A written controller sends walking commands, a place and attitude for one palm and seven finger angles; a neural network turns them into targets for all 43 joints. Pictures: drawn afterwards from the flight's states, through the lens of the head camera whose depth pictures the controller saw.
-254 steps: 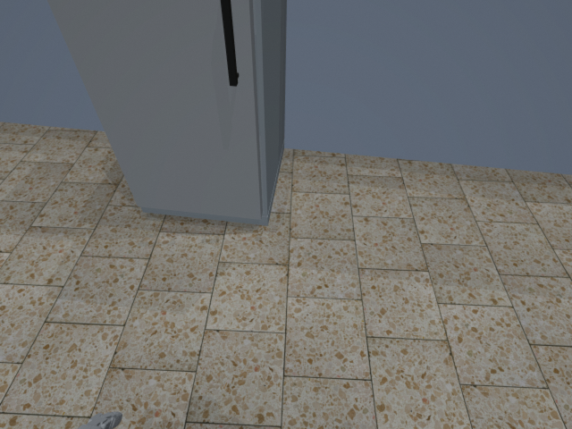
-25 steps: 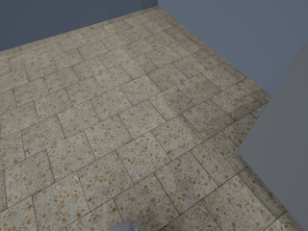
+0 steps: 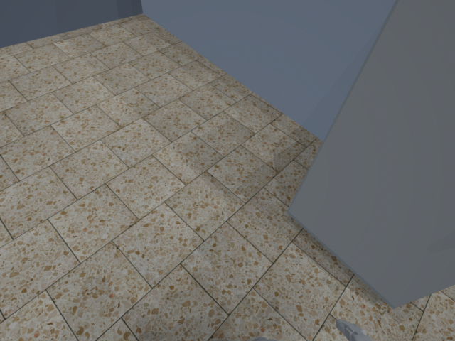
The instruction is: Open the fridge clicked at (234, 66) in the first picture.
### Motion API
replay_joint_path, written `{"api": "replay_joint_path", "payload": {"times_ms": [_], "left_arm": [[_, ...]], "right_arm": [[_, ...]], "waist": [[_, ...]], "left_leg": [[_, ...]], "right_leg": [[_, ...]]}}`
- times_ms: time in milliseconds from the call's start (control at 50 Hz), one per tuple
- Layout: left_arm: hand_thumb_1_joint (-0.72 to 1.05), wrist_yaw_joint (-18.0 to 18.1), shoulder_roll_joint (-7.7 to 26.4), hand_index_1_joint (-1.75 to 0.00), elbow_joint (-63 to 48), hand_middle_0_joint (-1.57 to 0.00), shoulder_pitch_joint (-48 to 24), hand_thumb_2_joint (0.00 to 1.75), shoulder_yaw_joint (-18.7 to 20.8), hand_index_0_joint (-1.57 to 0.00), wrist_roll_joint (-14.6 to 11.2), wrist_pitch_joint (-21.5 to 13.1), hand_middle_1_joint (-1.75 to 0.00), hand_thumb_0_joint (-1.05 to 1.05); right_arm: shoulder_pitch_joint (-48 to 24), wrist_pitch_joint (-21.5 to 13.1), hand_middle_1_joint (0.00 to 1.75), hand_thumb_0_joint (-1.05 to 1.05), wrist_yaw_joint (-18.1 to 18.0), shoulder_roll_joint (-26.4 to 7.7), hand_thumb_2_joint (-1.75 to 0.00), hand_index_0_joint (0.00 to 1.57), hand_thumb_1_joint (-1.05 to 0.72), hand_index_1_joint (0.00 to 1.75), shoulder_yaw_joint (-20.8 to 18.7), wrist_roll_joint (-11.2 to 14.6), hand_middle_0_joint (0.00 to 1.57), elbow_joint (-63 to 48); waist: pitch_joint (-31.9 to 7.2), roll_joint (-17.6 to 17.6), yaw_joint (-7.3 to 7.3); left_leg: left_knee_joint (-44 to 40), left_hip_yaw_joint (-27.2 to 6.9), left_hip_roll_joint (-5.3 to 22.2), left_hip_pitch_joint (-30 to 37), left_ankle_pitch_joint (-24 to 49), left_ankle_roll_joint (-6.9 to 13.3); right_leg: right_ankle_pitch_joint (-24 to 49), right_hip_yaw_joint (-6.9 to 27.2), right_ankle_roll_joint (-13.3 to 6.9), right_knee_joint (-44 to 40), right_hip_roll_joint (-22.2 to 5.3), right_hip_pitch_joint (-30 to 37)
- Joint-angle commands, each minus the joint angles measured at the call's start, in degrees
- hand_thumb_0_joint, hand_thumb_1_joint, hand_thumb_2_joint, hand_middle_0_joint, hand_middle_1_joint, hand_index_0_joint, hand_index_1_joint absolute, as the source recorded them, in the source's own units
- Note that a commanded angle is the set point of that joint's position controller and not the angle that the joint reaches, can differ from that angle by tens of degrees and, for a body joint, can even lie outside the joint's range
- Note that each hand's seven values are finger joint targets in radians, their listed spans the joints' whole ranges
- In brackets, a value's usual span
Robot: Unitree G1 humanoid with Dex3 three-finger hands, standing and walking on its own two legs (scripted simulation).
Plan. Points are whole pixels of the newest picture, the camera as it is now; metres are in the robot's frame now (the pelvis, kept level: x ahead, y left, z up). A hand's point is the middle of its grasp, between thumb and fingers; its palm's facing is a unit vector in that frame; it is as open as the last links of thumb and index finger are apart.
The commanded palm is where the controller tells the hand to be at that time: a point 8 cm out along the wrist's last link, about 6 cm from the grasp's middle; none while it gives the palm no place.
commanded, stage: turn to face it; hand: right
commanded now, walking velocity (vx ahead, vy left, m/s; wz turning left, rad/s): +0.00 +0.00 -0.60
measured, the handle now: out of the picture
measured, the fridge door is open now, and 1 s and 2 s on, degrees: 0 0 0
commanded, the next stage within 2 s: take the last steps up to it in 1.10 s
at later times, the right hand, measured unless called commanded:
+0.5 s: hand out of the picture -0.08 -0.23 -0.18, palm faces +0.37 +0.89 -0.27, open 7.4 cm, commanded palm none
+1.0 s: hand out of the picture -0.03 -0.19 -0.13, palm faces +0.54 +0.78 -0.31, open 7.4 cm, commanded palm none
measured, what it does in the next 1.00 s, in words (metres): steps on the spot, turning right: right foot, then left foot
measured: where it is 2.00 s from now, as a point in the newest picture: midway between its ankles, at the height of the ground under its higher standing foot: outside the picture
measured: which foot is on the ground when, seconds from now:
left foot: down 0.00-0.44, up 0.46-0.86, down 0.88-1.00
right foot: up 0.00-0.42, down 0.44-0.88, up 0.90-1.00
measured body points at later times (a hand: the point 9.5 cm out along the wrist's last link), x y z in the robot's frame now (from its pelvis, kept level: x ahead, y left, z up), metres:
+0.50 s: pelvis -0.02 -0.02 +0.00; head +0.02 -0.05 +0.44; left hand +0.18 +0.19 -0.13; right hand -0.09 -0.28 -0.16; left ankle -0.01 +0.12 -0.69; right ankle -0.06 -0.11 -0.73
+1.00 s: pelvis -0.01 +0.03 +0.01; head +0.04 +0.06 +0.45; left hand +0.18 +0.22 -0.16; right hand -0.05 -0.23 -0.10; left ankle +0.05 +0.11 -0.73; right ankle -0.09 -0.08 -0.65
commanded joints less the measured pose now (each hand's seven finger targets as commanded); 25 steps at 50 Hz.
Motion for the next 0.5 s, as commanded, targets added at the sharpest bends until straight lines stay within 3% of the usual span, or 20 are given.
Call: {"api": "replay_joint_path", "payload": {"times_ms": [0,20,40,80,140,200,300,340,360,380,400,420,440,460,480], "left_arm": [[0.9,-0.6,4.63,-0.3,-4.95,-0.2,-0.5,0.9,1.59,-0.2,0.27,-0.55,-0.3,0.0],[0.9,-0.95,4.84,-0.3,-3.86,-0.2,-0.31,0.9,1.44,-0.2,0.35,-0.33,-0.3,0.0],[0.9,-1.2,4.4,-0.3,-3.43,-0.2,0.39,0.9,1.21,-0.2,0.28,-0.25,-0.3,0.0],[0.9,-1.36,3.88,-0.3,-3.27,-0.2,-0.09,0.9,0.97,-0.2,0.06,-0.06,-0.3,0.0],[0.9,-1.42,3.83,-0.3,-4.14,-0.2,-3.54,0.9,0.62,-0.2,0.03,0.15,-0.3,0.0],[0.9,-1.39,3.84,-0.3,-4.99,-0.2,-6.74,0.9,0.19,-0.2,-0.21,0.14,-0.3,0.0],[0.9,-1.38,2.56,-0.3,-5.8,-0.2,-8.73,0.9,-1.15,-0.2,-0.72,-0.98,-0.3,0.0],[0.9,-1.14,2.81,-0.3,-5.52,-0.2,-6.17,0.9,-1.23,-0.2,-0.78,-1.5,-0.3,0.0],[0.9,-1.08,3.5,-0.3,-5.09,-0.2,-4.34,0.9,-1.13,-0.2,-0.66,-1.78,-0.3,0.0],[0.9,-1.08,5.35,-0.3,-4.31,-0.2,-1.39,0.9,-0.61,-0.2,-0.49,-2.24,-0.3,0.0],[0.9,-0.88,10.77,-0.3,-3.66,-0.2,2.31,0.9,0.75,-0.2,-0.25,-2.81,-0.3,0.0],[0.9,-0.36,16.07,-0.3,-3.19,-0.2,5.74,0.9,2.01,-0.2,-0.53,-2.85,-0.3,0.0],[0.9,-0.08,15.72,-0.3,-1.74,-0.2,7.84,0.9,1.76,-0.2,-0.59,-2.44,-0.3,0.0],[0.9,0.44,13.3,-0.3,-1.48,-0.2,6.04,0.9,1.24,-0.2,-0.35,-2.69,-0.3,0.0],[0.9,0.93,12.05,-0.3,-2.72,-0.2,2.22,0.9,0.9,-0.2,-0.22,-2.76,-0.3,0.0]], "right_arm": [[-0.73,-1.14,0.3,0.0,-1.19,-12.46,-0.9,0.2,-0.9,0.3,-3.23,0.03,0.2,-4.91],[-1.72,-1.37,0.3,0.0,-0.89,-10.66,-0.9,0.2,-0.9,0.3,-2.51,0.1,0.2,-5.01],[-1.15,-1.69,0.3,0.0,-0.66,-9.59,-0.9,0.2,-0.9,0.3,-1.99,0.13,0.2,-4.77],[2.21,-1.85,0.3,0.0,-0.56,-9.69,-0.9,0.2,-0.9,0.3,-1.86,0.13,0.2,-3.95],[6.41,-1.7,0.3,0.0,-0.68,-10.51,-0.9,0.2,-0.9,0.3,-2.14,-0.1,0.2,-2.64],[8.17,-1.5,0.3,0.0,-0.73,-11.9,-0.9,0.2,-0.9,0.3,-2.52,-0.4,0.2,-1.47],[10.33,-0.99,0.3,0.0,-0.42,-14.01,-0.9,0.2,-0.9,0.3,-3.2,-0.69,0.2,-0.17],[9.79,-0.76,0.3,0.0,-0.34,-14.74,-0.9,0.2,-0.9,0.3,-3.61,-0.63,0.2,0.0],[9.29,-0.62,0.3,0.0,-0.19,-14.72,-0.9,0.2,-0.9,0.3,-3.61,-0.33,0.2,0.15],[9.16,-0.37,0.3,0.0,-0.05,-14.11,-0.9,0.2,-0.9,0.3,-3.69,0.14,0.2,0.01],[8.97,-0.18,0.3,0.0,0.24,-11.89,-0.9,0.2,-0.9,0.3,-3.34,0.51,0.2,-1.19],[6.03,-0.05,0.3,0.0,0.51,-8.12,-0.9,0.2,-0.9,0.3,-2.06,0.64,0.2,-4.03],[2.98,0.6,0.3,0.0,0.14,-9.75,-0.9,0.2,-0.9,0.3,-2.13,0.13,0.2,-4.78],[1.28,0.93,0.3,0.0,-0.07,-9.18,-0.9,0.2,-0.9,0.3,-2.31,-0.04,0.2,-3.94],[1.73,0.83,0.3,0.0,0.11,-9.18,-0.9,0.2,-0.9,0.3,-2.67,0.21,0.2,-3.28]], "waist": [[-1.27,15.9,-0.09],[0.82,13.53,0.51],[1.0,13.35,0.68],[-0.22,13.74,-0.45],[-0.86,13.27,-2.49],[-0.94,13.1,-3.6],[-4.55,16.24,-5.32],[-6.51,16.56,-4.15],[-7.56,15.48,-3.06],[-9.29,11.5,-1.23],[-11.85,-2.51,0.95],[-11.48,-15.87,3.0],[-11.19,-9.02,3.55],[-8.7,-8.64,3.02],[-6.89,-9.46,1.56]], "left_leg": [[-19.97,-15.86,20.45,1.42,2.12,5.51],[-18.06,-10.25,17.58,0.78,6.97,5.04],[-16.61,-6.12,15.75,1.59,11.84,4.72],[-15.47,-2.65,15.2,5.12,15.33,4.75],[-14.99,-1.93,16.65,8.65,17.28,5.69],[-14.68,-1.53,19.2,10.45,18.15,7.2],[-9.19,1.5,20.32,13.46,29.77,7.44],[-5.65,3.4,20.63,13.58,31.61,6.32],[-2.49,5.57,19.68,12.76,30.87,4.61],[3.93,7.56,18.47,7.94,27.49,2.03],[15.44,9.64,13.27,-3.92,12.52,-1.84],[26.08,7.28,6.64,-18.85,-20.34,-5.46],[31.24,1.8,7.12,-18.56,-20.18,-4.57],[32.78,-0.01,7.44,-18.87,-16.39,-4.44],[33.6,-0.78,7.1,-19.55,-12.76,-4.72]], "right_leg": [[-4.38,-1.28,1.06,26.02,-3.58,-10.44],[-0.52,-2.78,1.71,28.4,-4.63,-9.8],[1.61,-3.9,2.28,29.2,-4.63,-9.8],[3.11,-5.14,2.95,28.94,-4.67,-10.23],[1.87,-6.45,3.69,24.45,-5.57,-10.03],[-1.13,-7.66,3.68,18.17,-6.51,-8.57],[-3.85,-11.98,2.33,2.45,-5.44,-0.96],[-1.29,-13.22,1.43,-4.48,-5.08,3.29],[3.59,-13.66,1.0,-10.08,-4.69,7.07],[11.7,-12.32,0.16,-17.63,-5.3,15.29],[25.26,0.24,-3.7,-20.71,-14.42,26.12],[50.98,16.21,-11.62,-20.38,-27.33,31.1],[51.51,12.43,-15.02,-18.93,-28.99,28.6],[45.91,10.23,-13.78,-20.01,-24.85,24.68],[42.65,9.1,-12.86,-19.83,-22.2,22.84]]}}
